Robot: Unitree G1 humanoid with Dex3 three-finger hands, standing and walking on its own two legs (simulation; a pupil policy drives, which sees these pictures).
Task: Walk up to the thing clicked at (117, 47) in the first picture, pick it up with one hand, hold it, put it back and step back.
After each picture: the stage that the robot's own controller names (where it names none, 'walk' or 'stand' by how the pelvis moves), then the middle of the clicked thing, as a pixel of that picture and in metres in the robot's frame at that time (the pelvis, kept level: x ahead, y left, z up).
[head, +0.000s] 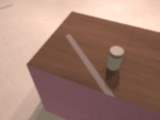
stand; (114, 58) +0.58 -0.14 -0.12
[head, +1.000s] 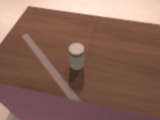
rise first; (76, 56) +0.52 +0.07 -0.09
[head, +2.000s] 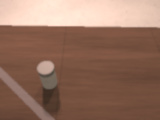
stand; (47, 75) +0.43 +0.17 -0.08
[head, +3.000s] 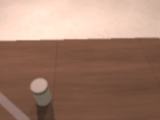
stand; (41, 92) +0.39 +0.19 -0.12
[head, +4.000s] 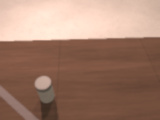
stand; (45, 89) +0.41 +0.18 -0.12
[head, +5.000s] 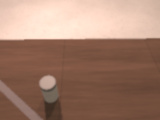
stand; (49, 89) +0.41 +0.16 -0.12
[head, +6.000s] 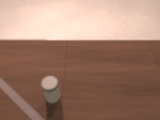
stand; (51, 89) +0.41 +0.16 -0.12
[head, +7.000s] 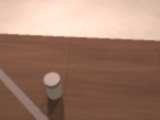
rise first; (53, 86) +0.41 +0.16 -0.11
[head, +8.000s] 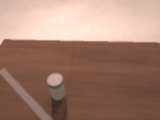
go down; (56, 87) +0.43 +0.16 -0.11
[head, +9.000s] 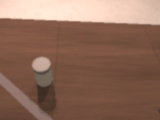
go down; (43, 72) +0.44 +0.14 -0.07
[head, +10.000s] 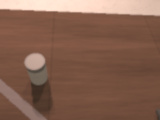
go down; (37, 70) +0.42 +0.15 -0.05
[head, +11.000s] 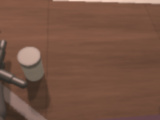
close in; (32, 64) +0.42 +0.15 -0.02
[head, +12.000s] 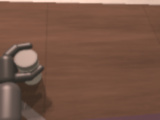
close; (29, 67) +0.41 +0.16 -0.02
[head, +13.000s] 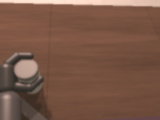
lift; (29, 77) +0.38 +0.16 -0.02
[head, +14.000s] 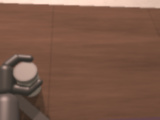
lift; (28, 80) +0.37 +0.17 -0.02
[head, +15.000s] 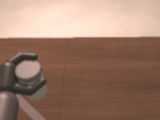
hold; (32, 81) +0.32 +0.17 +0.10
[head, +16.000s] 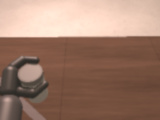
hold; (34, 84) +0.32 +0.17 +0.08
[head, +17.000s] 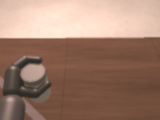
hold; (37, 83) +0.32 +0.16 +0.08
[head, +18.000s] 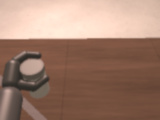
crouch; (36, 79) +0.34 +0.16 +0.09
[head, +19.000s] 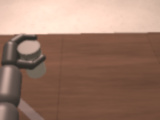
lower; (33, 59) +0.41 +0.17 +0.08
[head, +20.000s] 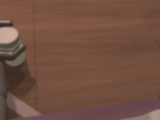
lower; (11, 47) +0.47 +0.18 +0.00
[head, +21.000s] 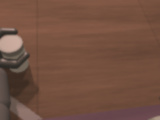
lower; (15, 54) +0.45 +0.18 +0.00
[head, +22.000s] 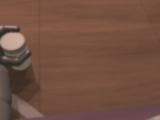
lower; (17, 52) +0.46 +0.17 +0.00
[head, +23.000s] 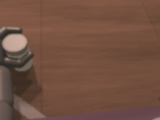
lower; (19, 53) +0.45 +0.17 +0.00
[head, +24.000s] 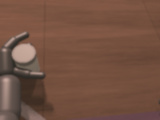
withdraw; (27, 62) +0.42 +0.15 -0.01
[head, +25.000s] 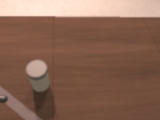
sink last; (38, 76) +0.40 +0.15 -0.04
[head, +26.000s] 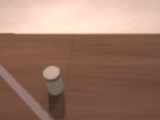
stand; (53, 80) +0.43 +0.16 -0.05
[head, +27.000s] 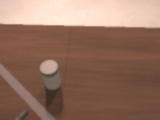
stand; (51, 75) +0.43 +0.16 -0.05
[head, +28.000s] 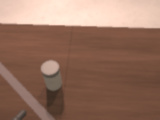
stand; (52, 76) +0.42 +0.15 -0.04
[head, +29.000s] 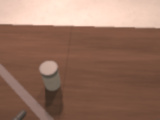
stand; (50, 76) +0.42 +0.16 -0.04
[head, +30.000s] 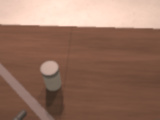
stand; (51, 76) +0.42 +0.16 -0.04
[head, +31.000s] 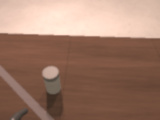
stand; (52, 80) +0.44 +0.16 -0.08
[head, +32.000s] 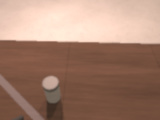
stand; (52, 90) +0.41 +0.16 -0.11
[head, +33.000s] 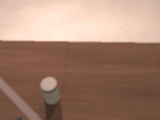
stand; (50, 91) +0.40 +0.16 -0.12
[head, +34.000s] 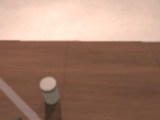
stand; (50, 90) +0.40 +0.17 -0.12
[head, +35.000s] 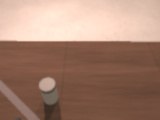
stand; (49, 91) +0.40 +0.17 -0.12
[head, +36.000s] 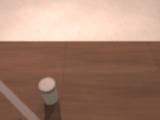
stand; (49, 91) +0.40 +0.17 -0.12
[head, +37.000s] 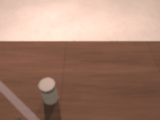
stand; (48, 91) +0.40 +0.17 -0.12
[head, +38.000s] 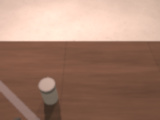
stand; (49, 91) +0.40 +0.17 -0.12
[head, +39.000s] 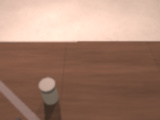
stand; (49, 91) +0.40 +0.17 -0.12
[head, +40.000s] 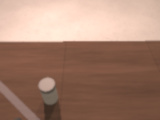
stand; (48, 91) +0.40 +0.17 -0.12
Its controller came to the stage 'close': yes
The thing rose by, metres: 0.20
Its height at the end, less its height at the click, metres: +0.00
